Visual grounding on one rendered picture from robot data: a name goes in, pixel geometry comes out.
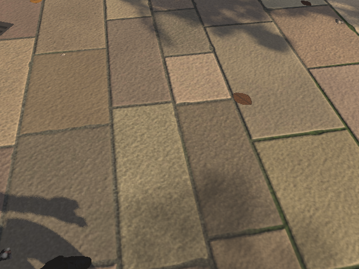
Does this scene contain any left robot hand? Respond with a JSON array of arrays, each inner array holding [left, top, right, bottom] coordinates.
[[40, 256, 91, 269]]

